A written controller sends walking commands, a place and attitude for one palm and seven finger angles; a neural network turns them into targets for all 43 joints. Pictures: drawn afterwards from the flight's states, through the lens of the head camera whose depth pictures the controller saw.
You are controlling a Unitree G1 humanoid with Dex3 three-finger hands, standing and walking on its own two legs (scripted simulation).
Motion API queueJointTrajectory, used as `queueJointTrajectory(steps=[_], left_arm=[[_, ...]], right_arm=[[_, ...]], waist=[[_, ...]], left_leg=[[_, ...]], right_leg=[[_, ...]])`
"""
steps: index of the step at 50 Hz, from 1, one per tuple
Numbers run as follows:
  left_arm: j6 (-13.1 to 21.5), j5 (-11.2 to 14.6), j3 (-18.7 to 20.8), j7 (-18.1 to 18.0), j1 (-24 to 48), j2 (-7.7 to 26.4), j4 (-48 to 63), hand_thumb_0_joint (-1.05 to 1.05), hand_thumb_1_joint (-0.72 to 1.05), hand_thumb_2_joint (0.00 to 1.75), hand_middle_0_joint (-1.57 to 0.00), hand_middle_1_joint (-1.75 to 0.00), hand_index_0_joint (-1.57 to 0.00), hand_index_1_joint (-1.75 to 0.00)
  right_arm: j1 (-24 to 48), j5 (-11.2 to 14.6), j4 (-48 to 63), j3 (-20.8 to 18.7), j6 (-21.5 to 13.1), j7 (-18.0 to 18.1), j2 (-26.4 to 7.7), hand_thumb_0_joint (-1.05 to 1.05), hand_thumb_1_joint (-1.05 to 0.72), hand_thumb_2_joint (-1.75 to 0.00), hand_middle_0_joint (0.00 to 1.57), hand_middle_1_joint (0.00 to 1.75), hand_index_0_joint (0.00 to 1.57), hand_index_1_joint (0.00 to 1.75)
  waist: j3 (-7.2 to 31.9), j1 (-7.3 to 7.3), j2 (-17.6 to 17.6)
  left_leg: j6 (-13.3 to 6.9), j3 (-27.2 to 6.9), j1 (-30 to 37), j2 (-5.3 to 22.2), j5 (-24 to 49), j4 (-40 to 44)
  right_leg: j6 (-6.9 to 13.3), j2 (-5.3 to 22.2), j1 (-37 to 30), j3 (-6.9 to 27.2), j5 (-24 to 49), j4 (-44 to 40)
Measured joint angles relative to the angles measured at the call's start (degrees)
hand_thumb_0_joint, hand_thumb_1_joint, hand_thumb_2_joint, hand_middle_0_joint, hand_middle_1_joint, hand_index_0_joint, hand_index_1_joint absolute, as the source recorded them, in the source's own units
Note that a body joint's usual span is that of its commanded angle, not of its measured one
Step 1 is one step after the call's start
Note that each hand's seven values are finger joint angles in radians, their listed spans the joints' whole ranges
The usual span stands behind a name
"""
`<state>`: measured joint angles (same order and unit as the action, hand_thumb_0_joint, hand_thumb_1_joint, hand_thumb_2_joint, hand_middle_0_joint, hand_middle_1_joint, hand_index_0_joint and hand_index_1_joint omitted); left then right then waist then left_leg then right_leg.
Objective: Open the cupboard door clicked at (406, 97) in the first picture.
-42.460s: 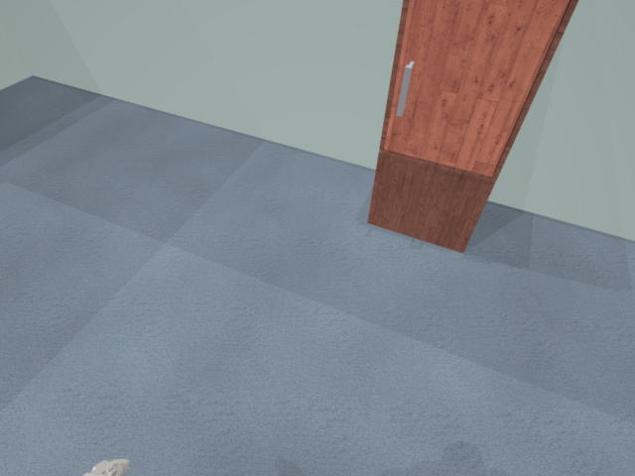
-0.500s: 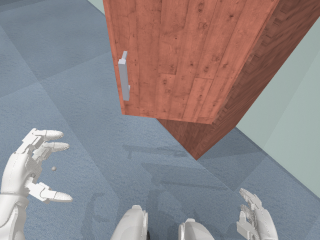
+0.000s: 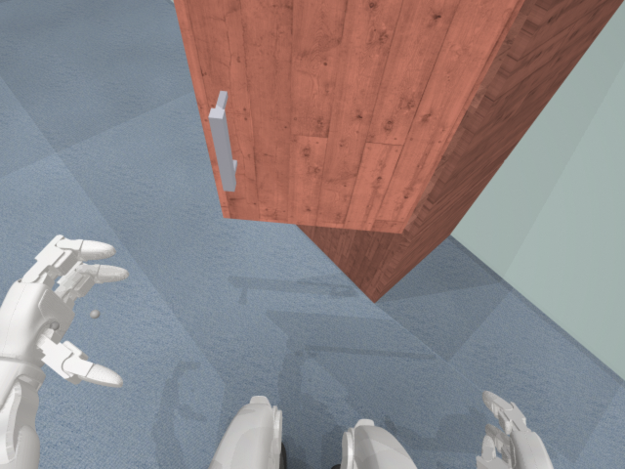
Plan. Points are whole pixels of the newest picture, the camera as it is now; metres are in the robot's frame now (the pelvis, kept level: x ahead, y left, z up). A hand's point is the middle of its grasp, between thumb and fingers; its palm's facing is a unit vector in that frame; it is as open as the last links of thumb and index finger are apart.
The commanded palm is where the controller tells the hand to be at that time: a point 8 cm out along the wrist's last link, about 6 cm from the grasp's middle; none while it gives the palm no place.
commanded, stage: raise the hand with hooked fingers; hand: left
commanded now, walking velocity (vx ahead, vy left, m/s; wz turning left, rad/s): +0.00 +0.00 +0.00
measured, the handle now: (226, 145) +0.57 +0.17 +0.02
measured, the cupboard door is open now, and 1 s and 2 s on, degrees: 45 45 45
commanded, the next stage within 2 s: move the hooked fingers beside the handle in 0.28 s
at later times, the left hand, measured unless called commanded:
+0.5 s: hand (103, 301) +0.29 +0.26 +0.03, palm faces +0.02 -1.00 -0.05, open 14.0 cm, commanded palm +0.29 +0.31 +0.03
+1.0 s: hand (133, 247) +0.37 +0.26 +0.02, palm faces +0.01 -1.00 -0.02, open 14.0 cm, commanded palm +0.36 +0.30 +0.03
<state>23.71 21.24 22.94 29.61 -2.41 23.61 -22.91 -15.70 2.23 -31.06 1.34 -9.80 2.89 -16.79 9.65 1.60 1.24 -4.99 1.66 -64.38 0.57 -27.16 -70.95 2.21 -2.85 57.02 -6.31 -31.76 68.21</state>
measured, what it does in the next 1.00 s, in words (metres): stands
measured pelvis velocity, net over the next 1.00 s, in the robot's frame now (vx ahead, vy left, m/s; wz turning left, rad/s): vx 0.00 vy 0.00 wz -0.01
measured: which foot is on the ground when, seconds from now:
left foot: down 0.00-1.00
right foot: down 0.00-1.00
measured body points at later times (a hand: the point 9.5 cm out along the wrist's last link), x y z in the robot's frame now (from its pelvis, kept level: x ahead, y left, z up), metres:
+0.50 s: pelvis +0.01 -0.01 -0.01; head +0.10 +0.02 +0.43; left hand +0.29 +0.32 +0.03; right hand +0.18 -0.26 -0.09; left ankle +0.06 +0.06 -0.63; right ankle +0.01 -0.11 -0.63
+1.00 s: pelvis +0.00 +0.00 -0.01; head +0.12 +0.03 +0.42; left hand +0.37 +0.31 +0.02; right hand +0.12 -0.27 -0.11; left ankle +0.06 +0.06 -0.63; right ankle +0.01 -0.11 -0.63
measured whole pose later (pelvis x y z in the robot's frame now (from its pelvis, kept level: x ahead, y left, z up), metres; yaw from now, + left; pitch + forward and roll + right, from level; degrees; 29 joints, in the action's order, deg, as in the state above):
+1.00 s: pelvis +0.00 +0.00 -0.01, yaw -1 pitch +23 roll -5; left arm 24.2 15.9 22.8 25.3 18.7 25.1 -39.9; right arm -16.0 1.9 -33.6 2.0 -5.1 2.6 -16.8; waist 9.9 3.1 1.3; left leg -5.1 1.8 -68.9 1.0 -28.6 -74.2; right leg 2.2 -3.1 61.5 -6.2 -33.1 71.4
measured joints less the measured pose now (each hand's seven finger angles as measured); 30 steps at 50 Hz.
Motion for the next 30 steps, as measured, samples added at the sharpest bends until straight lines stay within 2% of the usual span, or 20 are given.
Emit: queueJointTrajectory(steps=[5, 13, 22, 26, 30], left_arm=[[1.4, 0.2, 1.2, -1.6, 0.6, -0.1, -0.1, -0.01, -0.50, 0.30, -0.30, -1.20, -0.30, -1.20], [-0.2, 0.3, 0.0, -0.1, 0.2, 0.0, -0.1, -0.01, -0.50, 0.30, -0.30, -1.20, -0.30, -1.20], [0.5, 0.4, 0.6, -0.9, 1.6, -0.4, -0.7, -0.01, -0.50, 0.30, -0.30, -1.20, -0.30, -1.20], [0.3, -0.5, -0.2, -0.7, 4.5, -0.2, -3.1, -0.01, -0.50, 0.30, -0.30, -1.20, -0.30, -1.20], [-0.4, -1.5, -0.1, -0.9, 9.1, 0.4, -6.3, -0.01, -0.50, 0.30, -0.30, -1.20, -0.30, -1.20]], right_arm=[[0.5, -0.2, 0.0, 0.0, 0.2, -0.3, 0.2, 0.01, -0.91, -0.90, 0.21, 0.30, 0.20, 0.30], [1.6, 0.2, 0.2, 0.3, 0.6, -0.4, 0.5, 0.01, -0.91, -0.90, 0.21, 0.30, 0.20, 0.30], [2.1, 0.1, 0.4, 0.5, 0.9, -0.2, 0.7, 0.01, -0.91, -0.90, 0.21, 0.30, 0.20, 0.30], [2.1, 0.0, -0.1, 0.7, 1.0, 0.1, 0.4, 0.01, -0.91, -0.90, 0.21, 0.30, 0.20, 0.30], [2.4, 0.0, -0.8, 1.0, 1.3, 0.5, 0.2, 0.01, -0.91, -0.90, 0.21, 0.30, 0.20, 0.30]], waist=[[0.0, -0.03, -0.2], [0.5, -0.55, 0.5], [0.5, -0.87, 0.3], [0.6, -1.01, 0.3], [0.2, -0.57, 0.1]], left_leg=[[0.3, -0.3, -0.5, 0.1, -0.5, -0.8], [0.6, -0.6, -0.4, 0.2, -1.0, -1.0], [0.8, -0.7, -0.7, 0.3, -1.4, -1.7], [0.7, -0.9, -1.5, 0.2, -1.4, -2.3], [0.8, -1.0, -2.7, 0.3, -1.5, -3.2]], right_leg=[[0.3, -0.1, 0.4, -0.3, -0.6, 0.8], [0.6, -0.3, 0.2, -0.5, -1.0, 0.9], [0.8, -0.4, 0.5, -0.6, -1.5, 1.6], [0.8, -0.3, 1.2, -0.8, -1.7, 2.1], [0.9, -0.4, 2.4, -1.0, -1.8, 3.0]])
